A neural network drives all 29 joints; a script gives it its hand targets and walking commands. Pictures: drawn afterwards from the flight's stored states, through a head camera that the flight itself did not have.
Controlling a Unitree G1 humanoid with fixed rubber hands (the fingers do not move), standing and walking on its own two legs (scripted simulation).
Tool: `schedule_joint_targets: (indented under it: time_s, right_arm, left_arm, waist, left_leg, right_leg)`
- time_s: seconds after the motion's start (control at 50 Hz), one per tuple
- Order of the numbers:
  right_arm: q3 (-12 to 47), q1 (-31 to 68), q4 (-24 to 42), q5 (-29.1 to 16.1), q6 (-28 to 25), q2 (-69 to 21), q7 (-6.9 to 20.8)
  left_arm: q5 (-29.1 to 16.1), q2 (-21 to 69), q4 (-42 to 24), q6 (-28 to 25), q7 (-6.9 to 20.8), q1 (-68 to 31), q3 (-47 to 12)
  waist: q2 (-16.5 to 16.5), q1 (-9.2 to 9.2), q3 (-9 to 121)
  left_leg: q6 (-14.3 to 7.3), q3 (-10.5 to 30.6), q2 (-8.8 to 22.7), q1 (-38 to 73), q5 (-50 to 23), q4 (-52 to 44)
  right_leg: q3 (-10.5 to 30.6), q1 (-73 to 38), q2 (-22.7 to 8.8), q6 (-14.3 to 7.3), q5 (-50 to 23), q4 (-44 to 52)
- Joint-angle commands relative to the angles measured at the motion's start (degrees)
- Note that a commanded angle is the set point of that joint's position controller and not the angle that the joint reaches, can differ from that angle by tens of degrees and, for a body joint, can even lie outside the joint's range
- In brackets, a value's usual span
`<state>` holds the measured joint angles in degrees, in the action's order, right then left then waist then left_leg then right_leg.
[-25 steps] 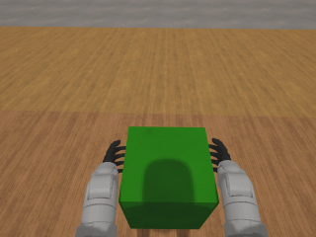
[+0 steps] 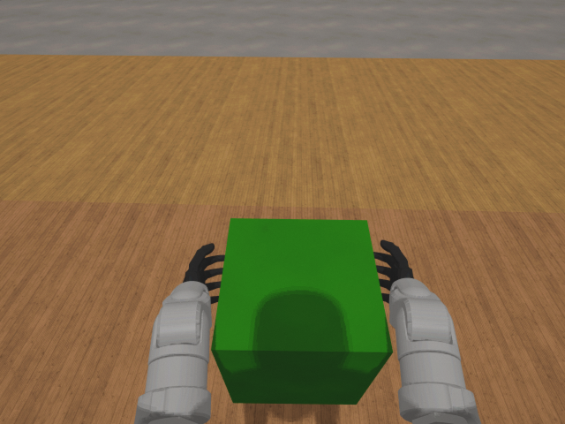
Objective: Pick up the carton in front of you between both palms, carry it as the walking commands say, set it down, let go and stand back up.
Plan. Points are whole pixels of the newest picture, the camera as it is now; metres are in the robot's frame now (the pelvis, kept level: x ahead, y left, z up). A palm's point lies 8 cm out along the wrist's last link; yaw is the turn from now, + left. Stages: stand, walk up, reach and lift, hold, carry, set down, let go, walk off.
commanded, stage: hold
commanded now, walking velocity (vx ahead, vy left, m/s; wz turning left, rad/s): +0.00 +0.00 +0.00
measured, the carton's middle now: (296, 316) +0.29 +0.00 -0.02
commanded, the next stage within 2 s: carry in 0.74 s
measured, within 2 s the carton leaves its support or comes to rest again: neither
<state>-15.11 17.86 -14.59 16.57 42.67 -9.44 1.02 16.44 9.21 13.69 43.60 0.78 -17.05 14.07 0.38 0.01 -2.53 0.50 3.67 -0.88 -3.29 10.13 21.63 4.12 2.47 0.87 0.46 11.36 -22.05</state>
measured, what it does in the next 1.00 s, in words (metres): shifts its weight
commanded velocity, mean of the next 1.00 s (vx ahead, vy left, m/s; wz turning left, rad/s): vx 0.15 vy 0.00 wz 0.00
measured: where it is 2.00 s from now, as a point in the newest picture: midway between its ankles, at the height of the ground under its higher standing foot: (295, 343)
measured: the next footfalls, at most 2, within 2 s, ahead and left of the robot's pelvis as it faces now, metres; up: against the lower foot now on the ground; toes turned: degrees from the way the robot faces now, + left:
left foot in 1.24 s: +0.26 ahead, +0.10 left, +0.00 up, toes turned +9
right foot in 1.66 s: +0.56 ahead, -0.14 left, +0.00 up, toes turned -15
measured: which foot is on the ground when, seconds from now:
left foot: down 0.00-0.94, up 0.96-1.00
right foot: down 0.00-1.00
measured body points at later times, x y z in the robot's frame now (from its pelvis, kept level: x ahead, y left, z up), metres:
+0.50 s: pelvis +0.01 +0.00 +0.00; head -0.03 +0.00 +0.45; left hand +0.31 +0.15 +0.04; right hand +0.31 -0.15 +0.05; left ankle +0.03 +0.13 -0.74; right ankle +0.02 -0.13 -0.74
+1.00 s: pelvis +0.05 -0.02 -0.01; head +0.01 -0.03 +0.44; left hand +0.35 +0.12 +0.07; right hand +0.34 -0.18 +0.06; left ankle +0.03 +0.12 -0.73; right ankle +0.02 -0.12 -0.74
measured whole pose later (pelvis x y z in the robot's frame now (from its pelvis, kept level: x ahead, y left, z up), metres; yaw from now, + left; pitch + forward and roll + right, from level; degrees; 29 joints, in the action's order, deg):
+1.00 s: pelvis +0.05 -0.02 -0.01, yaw -1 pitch +3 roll +0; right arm -8.3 10.2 3.0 9.7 53.2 -6.9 -2.6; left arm 9.6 8.0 -0.7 52.8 -2.5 -11.3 7.3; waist -0.9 -0.1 9.0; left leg 0.4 -0.9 2.2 -18.8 24.4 38.1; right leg -2.4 13.0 0.1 -1.5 15.9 -26.7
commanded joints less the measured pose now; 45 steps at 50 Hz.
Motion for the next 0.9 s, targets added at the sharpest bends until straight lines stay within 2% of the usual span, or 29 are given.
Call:
schedule_joint_targets:
  time_s: [0.0,0.38,0.7,0.72,0.76,0.78,0.8,0.84,0.86,0.88]
  right_arm:
    - [30.26,27.25,-0.28,-13.53,-1.1,-51.43,12.97]
    - [31.54,22.2,3.43,-14.42,-0.78,-50.55,12.48]
    - [32.08,21.64,4.28,-14.64,-0.72,-50.74,12.13]
    - [33.24,23.73,4.36,-15.66,-0.37,-50.55,12.22]
    - [34.63,23.65,5.31,-16.73,-0.02,-51.38,11.9]
    - [36.17,24.27,6.87,-17.59,0.26,-51.71,11.72]
    - [37.37,24.82,8.7,-18.24,0.7,-51.79,11.44]
    - [39.85,23.41,11.09,-19.81,2.22,-51.63,10.56]
    - [41.1,22.1,12.69,-20.36,3.39,-51.25,9.98]
    - [42.24,21.59,14.8,-20.99,4.87,-50.58,9.39]
  left_arm:
    - [-14.03,51.12,-1.35,-1.94,12.95,-29.39,-30.5]
    - [-14.93,50.52,-5.11,-1.46,12.23,-24.17,-31.82]
    - [-15.18,49.71,-6.04,-1.57,12.31,-23.85,-32.29]
    - [-16.22,50.0,-5.08,-1.31,12.42,-26.69,-33.58]
    - [-17.67,50.41,-6.77,-1.2,12.38,-27.07,-35.16]
    - [-18.39,50.68,-8.08,-0.97,12.25,-28.04,-36.35]
    - [-19.01,50.93,-9.43,-0.59,12.08,-28.47,-37.49]
    - [-21.23,50.87,-12.55,0.85,11.72,-28.6,-40.24]
    - [-22.52,50.49,-13.96,1.98,11.56,-28.33,-41.87]
    - [-23.91,50.15,-15.52,3.35,11.39,-28.07,-43.39]
  waist:
    - [-0.32,0.06,11.68]
    - [-0.44,-0.11,13.12]
    - [-0.11,-0.14,12.63]
    - [-2.29,-0.23,14.21]
    - [-2.15,-0.01,12.62]
    - [-2.66,0.32,11.52]
    - [-4.47,0.4,11.73]
    - [-8.82,0.59,16.29]
    - [-8.93,0.39,17.73]
    - [-8.29,0.14,18.62]
  left_leg:
    - [-0.19,-0.2,-4.07,3.78,-1.73,-3.64]
    - [0.05,0.11,-4.2,6.04,-9.81,-3.74]
    - [-0.22,0.05,-4.39,5.25,-8.2,-3.68]
    - [-0.66,-1.33,6.23,-1.66,1.45,0.17]
    - [-1.5,2.62,6.31,-7.4,27.66,-3.65]
    - [-2.23,4.13,7.05,-8.28,33.54,-4.6]
    - [-3.07,5.79,8.59,-7.37,31.88,-5.61]
    - [-5.89,11.52,12.69,-5.32,25.4,-8.3]
    - [-6.99,11.64,13.68,-6.51,24.53,-8.15]
    - [-7.03,9.83,13.01,-9.78,25.52,-6.94]
  right_leg:
    - [-0.4,1.54,3.99,-0.41,-1.81,4.78]
    - [-0.04,-0.54,4.42,-0.14,-9.37,4.85]
    - [0.08,-0.28,4.22,-0.06,-8.47,4.86]
    - [0.48,6.75,-6.16,-0.96,0.36,1.34]
    - [1.34,13.08,-4.29,-1.11,24.5,2.03]
    - [0.28,16.39,-3.19,-0.72,28.07,0.41]
    - [-1.49,17.93,-2.34,-0.35,23.98,-3.16]
    - [-7.52,17.57,0.35,0.38,9.98,-11.76]
    - [-8.2,16.03,-0.41,0.06,9.89,-9.84]
    - [-8.7,11.75,-0.64,-0.47,10.94,-5.92]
